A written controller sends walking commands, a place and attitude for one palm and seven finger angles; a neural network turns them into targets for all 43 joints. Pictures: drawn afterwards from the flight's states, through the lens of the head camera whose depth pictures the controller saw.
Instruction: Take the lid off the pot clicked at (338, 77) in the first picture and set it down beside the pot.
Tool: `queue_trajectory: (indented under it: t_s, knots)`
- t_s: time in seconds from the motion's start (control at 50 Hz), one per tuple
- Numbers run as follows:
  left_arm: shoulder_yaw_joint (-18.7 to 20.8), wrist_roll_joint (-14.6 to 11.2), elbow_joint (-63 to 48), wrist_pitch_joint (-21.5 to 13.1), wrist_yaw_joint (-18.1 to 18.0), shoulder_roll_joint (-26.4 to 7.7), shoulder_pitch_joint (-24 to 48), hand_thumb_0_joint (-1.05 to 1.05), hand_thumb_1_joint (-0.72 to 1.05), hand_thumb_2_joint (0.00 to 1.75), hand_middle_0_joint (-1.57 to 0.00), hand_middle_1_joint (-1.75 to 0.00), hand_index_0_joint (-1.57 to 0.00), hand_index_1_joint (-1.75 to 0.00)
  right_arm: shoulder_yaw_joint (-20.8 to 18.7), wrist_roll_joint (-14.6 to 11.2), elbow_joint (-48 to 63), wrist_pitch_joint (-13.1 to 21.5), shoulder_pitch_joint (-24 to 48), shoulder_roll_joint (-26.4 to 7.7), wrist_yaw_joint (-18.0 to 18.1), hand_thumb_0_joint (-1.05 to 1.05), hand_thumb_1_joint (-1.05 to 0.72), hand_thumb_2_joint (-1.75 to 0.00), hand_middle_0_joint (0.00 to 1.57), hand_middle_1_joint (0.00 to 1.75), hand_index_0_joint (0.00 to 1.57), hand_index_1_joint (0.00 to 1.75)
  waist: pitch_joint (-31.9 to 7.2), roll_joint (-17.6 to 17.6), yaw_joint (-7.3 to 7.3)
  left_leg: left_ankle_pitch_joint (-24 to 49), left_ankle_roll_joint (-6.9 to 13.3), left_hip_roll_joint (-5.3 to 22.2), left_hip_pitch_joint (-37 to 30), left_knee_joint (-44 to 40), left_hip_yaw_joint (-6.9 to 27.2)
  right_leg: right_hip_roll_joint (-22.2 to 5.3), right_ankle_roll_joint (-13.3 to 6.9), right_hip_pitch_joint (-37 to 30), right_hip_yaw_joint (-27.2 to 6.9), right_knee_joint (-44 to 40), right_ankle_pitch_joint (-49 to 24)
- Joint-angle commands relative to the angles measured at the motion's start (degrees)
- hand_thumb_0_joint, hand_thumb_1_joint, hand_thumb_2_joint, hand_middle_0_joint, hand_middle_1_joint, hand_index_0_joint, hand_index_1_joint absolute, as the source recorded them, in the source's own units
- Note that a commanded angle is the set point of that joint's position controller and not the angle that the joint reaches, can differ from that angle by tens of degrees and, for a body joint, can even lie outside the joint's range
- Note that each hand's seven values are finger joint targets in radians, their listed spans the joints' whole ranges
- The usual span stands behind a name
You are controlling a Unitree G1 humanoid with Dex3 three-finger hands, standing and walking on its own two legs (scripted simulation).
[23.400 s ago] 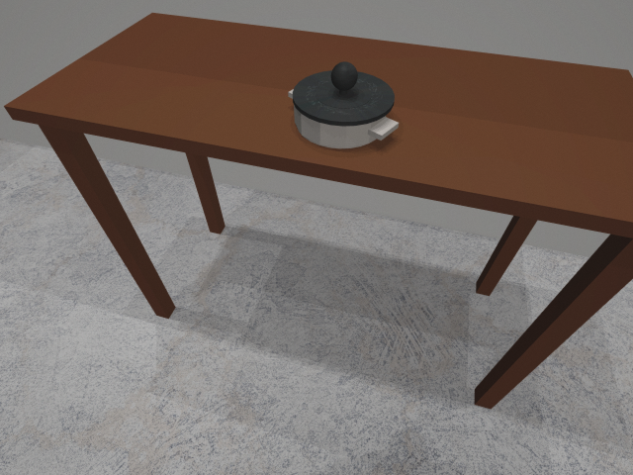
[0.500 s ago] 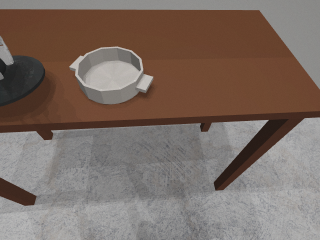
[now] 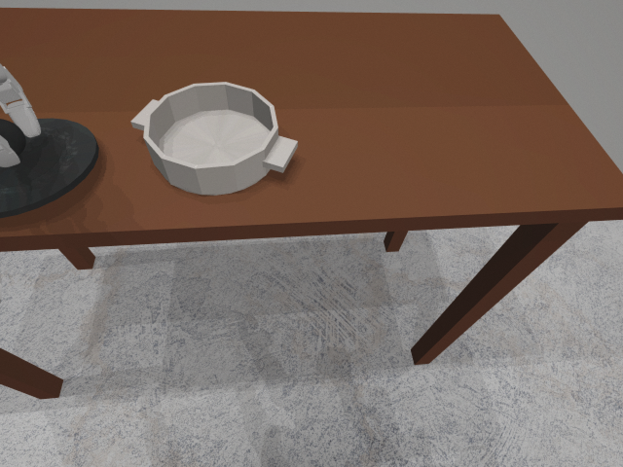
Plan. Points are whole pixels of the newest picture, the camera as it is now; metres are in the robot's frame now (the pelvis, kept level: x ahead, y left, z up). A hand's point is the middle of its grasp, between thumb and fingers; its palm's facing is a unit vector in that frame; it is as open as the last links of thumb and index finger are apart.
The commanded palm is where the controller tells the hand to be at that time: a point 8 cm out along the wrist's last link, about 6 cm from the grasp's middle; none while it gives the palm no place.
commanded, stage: lower the lid onto the table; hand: left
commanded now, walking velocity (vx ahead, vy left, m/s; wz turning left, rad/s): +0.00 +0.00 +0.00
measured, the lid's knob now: (1, 139) +0.49 +0.33 +0.15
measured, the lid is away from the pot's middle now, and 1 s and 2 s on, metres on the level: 0.24 0.24 0.24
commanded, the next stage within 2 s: open the fingers wide in 0.08 s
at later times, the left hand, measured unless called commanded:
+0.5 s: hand out of the picture +0.46 +0.33 +0.16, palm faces -0.38 -0.11 -0.92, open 7.4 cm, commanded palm +0.49 +0.32 +0.23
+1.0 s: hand out of the picture +0.47 +0.32 +0.17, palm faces -0.38 -0.09 -0.92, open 9.6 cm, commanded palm +0.50 +0.33 +0.23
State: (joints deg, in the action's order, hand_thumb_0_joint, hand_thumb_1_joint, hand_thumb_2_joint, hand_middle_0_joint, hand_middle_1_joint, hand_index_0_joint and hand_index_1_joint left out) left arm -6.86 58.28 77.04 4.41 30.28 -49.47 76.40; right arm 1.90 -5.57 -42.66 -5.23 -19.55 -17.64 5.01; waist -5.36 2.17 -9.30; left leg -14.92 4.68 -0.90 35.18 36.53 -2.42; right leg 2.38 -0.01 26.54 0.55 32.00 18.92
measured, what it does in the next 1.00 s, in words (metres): stands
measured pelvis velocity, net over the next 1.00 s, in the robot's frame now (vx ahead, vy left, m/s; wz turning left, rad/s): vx -0.01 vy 0.01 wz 0.00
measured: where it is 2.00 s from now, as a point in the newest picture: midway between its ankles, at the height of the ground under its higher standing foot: outside the picture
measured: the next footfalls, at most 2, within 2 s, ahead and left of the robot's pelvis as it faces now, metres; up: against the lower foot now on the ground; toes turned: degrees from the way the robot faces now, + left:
none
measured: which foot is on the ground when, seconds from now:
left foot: down 0.00-1.00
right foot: down 0.00-1.00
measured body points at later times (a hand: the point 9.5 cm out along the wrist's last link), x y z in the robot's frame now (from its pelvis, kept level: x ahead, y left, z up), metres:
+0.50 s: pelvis -0.01 +0.00 +0.00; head +0.06 +0.02 +0.44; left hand +0.48 +0.33 +0.22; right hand +0.02 -0.28 -0.12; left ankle +0.02 +0.06 -0.72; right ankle -0.04 -0.13 -0.72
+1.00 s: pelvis -0.01 +0.01 -0.01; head +0.07 +0.02 +0.44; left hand +0.48 +0.33 +0.22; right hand +0.01 -0.27 -0.12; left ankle +0.02 +0.06 -0.72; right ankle -0.04 -0.13 -0.72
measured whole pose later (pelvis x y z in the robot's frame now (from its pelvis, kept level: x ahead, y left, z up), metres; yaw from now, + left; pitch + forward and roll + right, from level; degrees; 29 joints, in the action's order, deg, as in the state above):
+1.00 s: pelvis -0.01 +0.01 -0.01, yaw +0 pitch +13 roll -3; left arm -6.7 57.4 66.0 -3.4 27.7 -49.0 69.7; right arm 1.3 -6.3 -40.1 -11.4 -18.5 -17.0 5.1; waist -5.1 2.1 -7.4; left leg -15.7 5.4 -1.3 37.1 39.3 -2.3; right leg 2.0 0.5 28.3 0.7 34.6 19.8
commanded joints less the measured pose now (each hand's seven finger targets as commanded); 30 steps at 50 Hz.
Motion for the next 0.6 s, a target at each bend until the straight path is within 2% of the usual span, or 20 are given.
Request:
queue_trajectory:
  t_s: [0.0, 0.02, 0.06, 0.1, 0.14, 0.16, 0.18, 0.2, 0.24, 0.28, 0.3, 0.38, 0.4, 0.42, 0.44, 0.48, 0.5, 0.52, 0.56, 0.58]
  knots:
    - [1.89, 0.52, -13.38, -0.49, -3.76, -16.55, 32.97, 0.00, 0.69, 0.86, -0.90, -1.09, -0.89, -1.10, -3.75, 0.40, 2.52, 0.96, -6.55, -11.15, 1.45, 0.00, -0.90, -0.90, 0.20, 0.30, 0.20, 0.30, -25.16, 8.97, 0.25, 23.43, -0.98, 1.29, -31.19, 0.03, 5.57, 2.32, -1.48, 7.39, 1.33, -2.91, -14.16]
    - [0.87, 0.46, -11.52, -0.45, -3.70, -15.30, 32.06, 0.00, 0.69, 0.86, -0.90, -1.09, -0.89, -1.10, -3.68, 0.43, 2.46, 1.03, -6.69, -11.11, 1.43, 0.00, -0.90, -0.90, 0.20, 0.30, 0.20, 0.30, -22.79, 8.91, -0.04, 20.64, -0.74, 1.07, -29.84, -0.12, 5.30, 2.36, -1.53, 8.39, 1.44, -3.14, -13.12]
    - [0.69, 0.28, -10.85, -0.41, -3.77, -14.92, 31.32, 0.00, 0.69, 0.86, -0.90, -1.09, -0.89, -1.10, -3.71, 0.39, 2.54, 0.87, -6.89, -11.09, 1.49, 0.00, -0.90, -0.90, 0.20, 0.30, 0.20, 0.30, -21.95, 7.59, -0.22, 17.51, -0.56, 0.81, -28.24, -0.46, 5.10, 2.32, -1.60, 7.90, 1.41, -3.24, -12.33]
    - [1.80, 0.59, -12.22, -0.76, -4.07, -16.39, 31.70, 0.00, 0.69, 0.86, -0.90, -1.09, -0.89, -1.10, -3.73, 0.50, 2.24, 0.62, -7.20, -11.32, 1.59, 0.00, -0.90, -0.90, 0.20, 0.30, 0.20, 0.30, -24.35, 8.59, 0.15, 21.03, -0.90, 1.28, -29.54, 0.12, 5.32, 2.29, -1.55, 7.99, 1.28, -2.55, -13.29]
    - [0.35, 0.41, -11.44, -0.72, -3.98, -14.14, 31.55, 0.00, 0.69, 0.86, -0.90, -1.09, -0.89, -1.10, -3.88, 0.39, 2.29, 0.40, -7.54, -11.19, 1.49, 0.00, -0.90, -0.90, 0.20, 0.30, 0.20, 0.30, -23.19, 8.34, -0.28, 20.78, -0.92, 1.12, -29.15, 0.31, 5.54, 2.41, -1.63, 9.18, 1.59, -2.54, -13.05]
    - [3.48, -0.02, -16.03, -1.28, -4.29, -13.93, 22.71, 0.00, 0.69, 0.86, -0.90, -1.09, -0.89, -1.10, -4.57, 0.40, 5.20, -0.02, -6.54, -10.25, 0.54, 0.00, -0.90, -0.90, 0.20, 0.30, 0.20, 0.30, -25.94, 9.53, 2.83, 26.62, -1.70, 0.69, -31.30, 0.31, 6.67, 2.37, -2.31, 7.08, 2.20, -1.51, -13.32]
    - [4.77, 0.49, -22.27, -4.44, -4.93, -14.13, 19.26, 0.00, 0.67, 0.85, -0.88, -1.09, -0.88, -1.09, -4.58, 0.81, 5.66, -0.83, -6.16, -10.36, 0.71, 0.00, -0.90, -0.90, 0.20, 0.30, 0.20, 0.30, -26.62, 9.98, 3.43, 32.92, -2.51, 1.77, -33.83, 1.07, 6.38, 2.67, -2.49, 8.68, 2.54, -1.41, -13.87]
    - [7.32, 1.42, -22.96, -5.47, -5.70, -17.19, 19.90, 0.00, 0.65, 0.85, -0.87, -1.08, -0.86, -1.09, -4.76, 1.23, 5.43, -1.72, -5.69, -10.44, 0.80, 0.00, -0.90, -0.90, 0.20, 0.30, 0.20, 0.30, -28.87, 10.40, 3.32, 34.03, -2.60, 2.04, -34.54, 1.83, 6.71, 2.74, -2.23, 8.70, 1.94, -1.03, -13.82]
    - [5.76, 0.50, -22.96, -5.96, -5.74, -15.37, 20.67, 0.00, 0.62, 0.83, -0.84, -1.08, -0.83, -1.08, -4.84, 0.75, 5.77, -2.83, -5.43, -10.14, 0.97, 0.00, -0.90, -0.90, 0.20, 0.30, 0.20, 0.30, -24.90, 7.30, 2.12, 27.08, -1.30, 1.64, -31.42, 1.06, 5.99, 2.58, -1.84, 8.88, 1.83, -2.19, -12.16]
    - [6.98, -0.81, -25.49, -6.79, -5.46, -17.44, 21.31, 0.00, 0.59, 0.82, -0.81, -1.07, -0.81, -1.07, -4.78, 0.44, 6.22, -3.51, -4.84, -10.50, 1.36, 0.00, -0.90, -0.90, 0.20, 0.30, 0.20, 0.30, -24.36, 5.28, 2.32, 24.23, -0.40, 1.07, -29.62, 0.57, 4.80, 2.26, -1.94, 5.93, 1.59, -2.58, -13.42]
    - [8.47, -0.35, -25.07, -6.64, -5.70, -19.93, 22.27, 0.00, 0.57, 0.81, -0.80, -1.06, -0.79, -1.06, -4.93, 0.35, 6.07, -3.94, -4.88, -10.56, 1.44, 0.00, -0.90, -0.90, 0.20, 0.30, 0.20, 0.30, -25.42, 6.42, 1.94, 22.20, -0.38, 0.99, -29.48, 0.43, 4.93, 2.20, -1.80, 5.78, 1.04, -2.67, -12.80]
    - [4.96, -1.18, -25.96, -7.26, -5.16, -15.62, 21.57, 0.00, 0.49, 0.80, -0.75, -1.03, -0.74, -1.03, -4.59, -0.03, 6.32, -4.33, -3.95, -10.12, 1.36, 0.00, -0.90, -0.90, 0.20, 0.30, 0.20, 0.30, -23.09, 9.97, 2.00, 23.79, -0.73, 1.19, -32.06, 0.37, 5.50, 2.40, -2.39, 8.96, 1.87, -2.74, -11.36]
    - [6.06, -0.68, -24.77, -7.18, -5.37, -17.23, 21.88, 0.00, 0.47, 0.80, -0.73, -1.02, -0.73, -1.02, -4.62, 0.20, 5.81, -4.51, -4.34, -10.21, 1.28, 0.00, -0.90, -0.90, 0.20, 0.30, 0.20, 0.30, -23.29, 9.16, 1.76, 21.32, -0.76, 1.22, -31.41, 0.32, 5.71, 2.52, -2.12, 9.14, 1.59, -2.90, -10.31]
    - [5.36, -0.77, -22.00, -7.10, -5.29, -16.36, 20.75, 0.00, 0.45, 0.80, -0.72, -1.01, -0.72, -1.01, -4.38, 0.02, 5.72, -4.55, -4.23, -10.12, 1.36, 0.00, -0.90, -0.90, 0.20, 0.30, 0.20, 0.30, -20.75, 7.16, 1.38, 18.69, -0.47, 0.93, -28.99, 0.19, 5.51, 2.51, -2.25, 9.18, 1.70, -3.00, -10.06]
    - [6.08, -1.03, -24.73, -7.31, -5.23, -17.78, 22.31, 0.00, 0.43, 0.80, -0.71, -1.00, -0.71, -1.00, -4.37, -0.02, 5.92, -4.73, -3.87, -10.32, 1.34, 0.00, -0.90, -0.90, 0.20, 0.30, 0.20, 0.30, -22.09, 7.81, 1.56, 17.44, -0.52, 1.02, -28.76, -0.26, 5.40, 2.33, -2.22, 8.01, 1.59, -2.91, -10.17]
    - [3.45, -1.72, -28.05, -7.67, -5.00, -13.95, 23.81, 0.00, 0.39, 0.80, -0.69, -0.98, -0.69, -0.98, -4.41, -0.14, 6.35, -4.46, -3.02, -9.88, 1.31, 0.00, -0.90, -0.90, 0.20, 0.30, 0.20, 0.30, -24.70, 10.60, 1.96, 22.47, -0.75, 1.30, -33.02, 0.21, 5.72, 2.23, -2.51, 8.87, 1.82, -2.57, -11.05]
    - [4.82, -1.15, -27.19, -7.66, -5.18, -15.31, 23.48, 0.00, 0.37, 0.80, -0.68, -0.97, -0.67, -0.97, -4.59, 0.07, 6.19, -4.60, -3.58, -9.90, 1.17, 0.00, -0.90, -0.90, 0.20, 0.30, 0.20, 0.30, -25.44, 10.87, 1.96, 23.59, -0.99, 1.45, -34.02, 0.57, 6.45, 2.47, -2.33, 9.88, 1.72, -2.54, -10.53]
    - [5.41, -1.08, -26.77, -7.86, -5.11, -15.88, 22.79, 0.00, 0.35, 0.80, -0.67, -0.96, -0.66, -0.96, -4.51, 0.07, 6.32, -4.74, -3.32, -9.99, 1.12, 0.00, -0.90, -0.90, 0.20, 0.30, 0.20, 0.30, -24.63, 10.31, 2.00, 23.90, -1.03, 1.46, -33.75, 0.77, 6.61, 2.50, -2.42, 10.33, 1.89, -2.48, -10.59]
    - [3.91, -2.03, -24.74, -7.61, -4.55, -13.51, 22.31, 0.00, 0.31, 0.80, -0.64, -0.94, -0.64, -0.94, -4.62, -0.06, 6.17, -4.88, -2.97, -9.97, 1.13, 0.00, -0.90, -0.90, 0.20, 0.30, 0.20, 0.30, -22.31, 7.14, 1.27, 19.08, -0.72, 1.22, -31.31, 0.18, 6.15, 2.35, -2.18, 10.26, 1.88, -2.93, -9.56]
    - [3.02, -2.71, -23.97, -7.84, -4.32, -12.25, 20.92, 0.00, 0.29, 0.81, -0.63, -0.92, -0.63, -0.93, -4.25, -0.22, 6.21, -4.67, -2.89, -9.97, 1.27, 0.00, -0.90, -0.90, 0.20, 0.30, 0.20, 0.30, -21.32, 7.12, 1.70, 19.87, -0.69, 1.19, -31.06, 0.00, 5.87, 2.36, -2.36, 9.99, 2.22, -2.58, -9.84]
